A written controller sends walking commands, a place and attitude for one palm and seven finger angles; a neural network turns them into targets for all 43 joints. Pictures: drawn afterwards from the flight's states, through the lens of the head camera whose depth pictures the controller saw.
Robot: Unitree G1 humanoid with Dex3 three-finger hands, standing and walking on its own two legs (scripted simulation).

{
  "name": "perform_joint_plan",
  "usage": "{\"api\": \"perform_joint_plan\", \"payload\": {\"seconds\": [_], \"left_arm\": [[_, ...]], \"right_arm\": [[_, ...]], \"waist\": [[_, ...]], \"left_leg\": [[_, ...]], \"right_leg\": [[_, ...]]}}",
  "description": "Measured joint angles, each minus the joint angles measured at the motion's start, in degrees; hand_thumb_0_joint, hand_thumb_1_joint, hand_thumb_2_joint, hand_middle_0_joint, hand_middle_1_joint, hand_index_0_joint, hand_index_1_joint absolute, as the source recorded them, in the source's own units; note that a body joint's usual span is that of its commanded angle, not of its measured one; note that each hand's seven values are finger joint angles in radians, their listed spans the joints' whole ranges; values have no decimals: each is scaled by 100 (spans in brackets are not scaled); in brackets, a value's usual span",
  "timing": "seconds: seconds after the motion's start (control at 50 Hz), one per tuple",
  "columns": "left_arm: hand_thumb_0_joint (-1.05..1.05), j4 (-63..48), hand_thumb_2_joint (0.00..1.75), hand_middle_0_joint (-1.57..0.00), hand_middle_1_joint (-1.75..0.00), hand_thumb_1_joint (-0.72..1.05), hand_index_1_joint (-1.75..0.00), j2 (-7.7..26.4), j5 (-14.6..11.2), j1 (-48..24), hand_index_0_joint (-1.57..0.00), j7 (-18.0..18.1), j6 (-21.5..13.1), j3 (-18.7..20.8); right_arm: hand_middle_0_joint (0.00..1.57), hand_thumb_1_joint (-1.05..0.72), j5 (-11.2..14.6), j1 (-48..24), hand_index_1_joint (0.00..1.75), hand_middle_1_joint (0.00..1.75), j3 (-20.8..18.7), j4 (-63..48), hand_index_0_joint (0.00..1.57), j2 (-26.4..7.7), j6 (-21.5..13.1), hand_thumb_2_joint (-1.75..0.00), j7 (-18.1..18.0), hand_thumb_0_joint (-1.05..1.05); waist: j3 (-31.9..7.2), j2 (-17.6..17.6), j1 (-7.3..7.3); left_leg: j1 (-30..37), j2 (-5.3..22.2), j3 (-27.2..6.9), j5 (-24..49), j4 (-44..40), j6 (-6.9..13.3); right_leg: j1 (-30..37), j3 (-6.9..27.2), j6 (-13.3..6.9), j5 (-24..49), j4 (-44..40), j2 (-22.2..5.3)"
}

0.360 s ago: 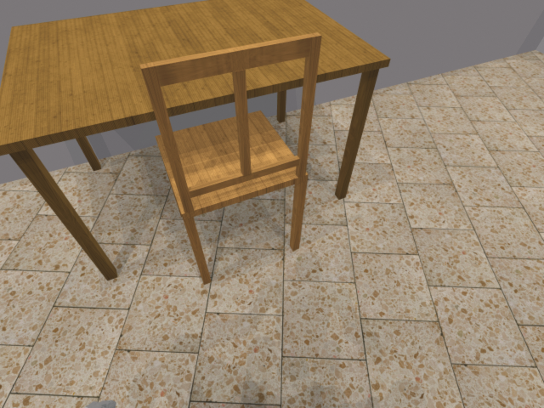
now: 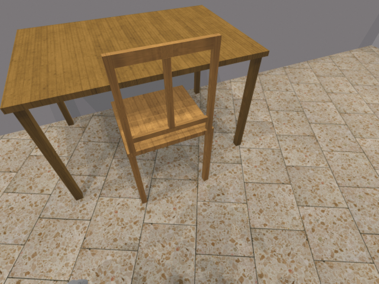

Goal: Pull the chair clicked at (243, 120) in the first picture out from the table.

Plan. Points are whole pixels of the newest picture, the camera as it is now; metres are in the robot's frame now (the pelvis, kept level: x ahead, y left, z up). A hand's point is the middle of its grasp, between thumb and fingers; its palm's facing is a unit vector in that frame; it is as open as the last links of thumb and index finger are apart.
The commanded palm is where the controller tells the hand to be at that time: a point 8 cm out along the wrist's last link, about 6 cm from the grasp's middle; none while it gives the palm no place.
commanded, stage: stand and wait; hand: left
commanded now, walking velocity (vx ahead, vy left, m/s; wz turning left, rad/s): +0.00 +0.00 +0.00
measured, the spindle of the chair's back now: (169, 96) +0.80 +0.13 -0.07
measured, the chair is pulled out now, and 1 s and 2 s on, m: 0.00 0.00 0.00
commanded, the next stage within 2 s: look at it before walking up in 0.60 s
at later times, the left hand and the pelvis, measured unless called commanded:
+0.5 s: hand out of the picture +0.05 +0.22 -0.15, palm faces -0.03 -0.95 -0.32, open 7.4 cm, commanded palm none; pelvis -0.02 -0.01 +0.00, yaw +0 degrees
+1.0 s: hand out of the picture +0.05 +0.22 -0.15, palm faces -0.03 -0.95 -0.32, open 7.4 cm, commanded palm none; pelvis -0.02 -0.01 +0.00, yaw +0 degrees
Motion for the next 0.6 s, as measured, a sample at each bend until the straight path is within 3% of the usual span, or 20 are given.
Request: {"api": "perform_joint_plan", "payload": {"seconds": [0.6], "left_arm": [[0, 446, 90, -20, -30, 91, -30, -45, -14, 106, -20, -9, -61, 33]], "right_arm": [[21, -90, 21, 300, 29, 30, -19, 567, 20, 24, 25, -90, 12, 1]], "waist": [[81, 21, -50]], "left_leg": [[-18, 166, -44, 350, -320, -144]], "right_leg": [[-3, -46, -132, 377, -363, 164]]}}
